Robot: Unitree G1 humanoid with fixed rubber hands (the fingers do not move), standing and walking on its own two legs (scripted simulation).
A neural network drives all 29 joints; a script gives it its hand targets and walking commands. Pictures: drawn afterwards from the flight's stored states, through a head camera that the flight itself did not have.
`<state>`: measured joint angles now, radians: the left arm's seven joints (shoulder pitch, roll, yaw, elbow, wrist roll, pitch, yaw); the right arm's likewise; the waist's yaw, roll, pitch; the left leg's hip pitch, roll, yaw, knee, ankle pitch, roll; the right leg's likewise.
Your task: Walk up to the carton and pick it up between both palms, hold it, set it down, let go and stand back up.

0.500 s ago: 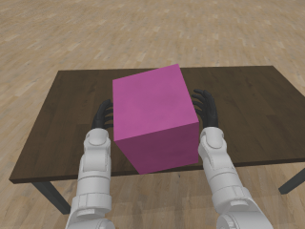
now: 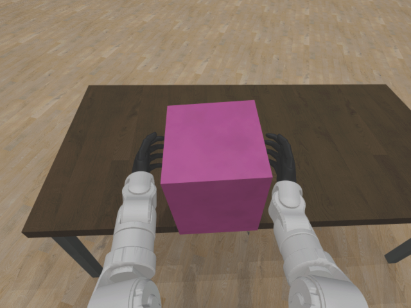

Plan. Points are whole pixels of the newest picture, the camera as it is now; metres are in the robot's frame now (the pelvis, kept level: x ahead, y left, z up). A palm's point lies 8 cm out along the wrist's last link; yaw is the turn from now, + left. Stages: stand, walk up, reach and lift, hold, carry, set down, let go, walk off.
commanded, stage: set down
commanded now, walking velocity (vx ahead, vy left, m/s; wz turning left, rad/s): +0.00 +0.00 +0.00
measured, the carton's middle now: (214, 171) +0.42 +0.01 +0.00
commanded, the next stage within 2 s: none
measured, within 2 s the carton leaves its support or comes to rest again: rests again in 1.60 s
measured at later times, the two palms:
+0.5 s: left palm (147, 174) +0.38 +0.16 +0.03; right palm (276, 177) +0.38 -0.12 +0.04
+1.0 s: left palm (151, 178) +0.40 +0.16 -0.01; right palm (272, 183) +0.39 -0.12 +0.00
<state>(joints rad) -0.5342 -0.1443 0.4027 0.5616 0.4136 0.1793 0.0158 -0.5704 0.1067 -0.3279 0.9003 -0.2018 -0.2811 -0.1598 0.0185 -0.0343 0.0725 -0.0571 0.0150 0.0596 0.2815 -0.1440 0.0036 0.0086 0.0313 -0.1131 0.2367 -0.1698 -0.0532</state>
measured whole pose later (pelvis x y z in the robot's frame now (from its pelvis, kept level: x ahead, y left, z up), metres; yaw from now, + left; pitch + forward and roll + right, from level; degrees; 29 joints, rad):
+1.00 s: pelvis +0.02 +0.01 +0.00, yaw -1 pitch +14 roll -1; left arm -0.65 -0.08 0.49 1.06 0.35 -0.31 0.11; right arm -0.65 0.10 -0.58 1.14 -0.44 -0.48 -0.15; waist 0.03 -0.01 -0.09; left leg -0.42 0.03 0.08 0.36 -0.18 0.01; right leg -0.34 0.04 -0.10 0.27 -0.17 -0.05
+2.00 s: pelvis +0.01 +0.02 -0.01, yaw -1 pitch +21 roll -1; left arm -0.79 -0.06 0.64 1.17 0.44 -0.42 0.10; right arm -0.74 0.16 -0.85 1.06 -0.65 -0.47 -0.09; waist 0.02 -0.03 -0.12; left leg -0.63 0.02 0.09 0.43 -0.17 0.03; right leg -0.56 0.02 -0.11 0.38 -0.19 -0.04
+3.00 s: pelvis -0.01 +0.02 -0.02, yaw +0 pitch +23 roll -1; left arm -0.86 -0.07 0.74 1.10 0.54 -0.37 0.05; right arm -0.80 0.22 -0.93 0.94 -0.69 -0.40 -0.06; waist 0.01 -0.05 -0.11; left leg -0.71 0.02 0.09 0.48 -0.16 0.03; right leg -0.66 0.01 -0.12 0.47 -0.21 -0.04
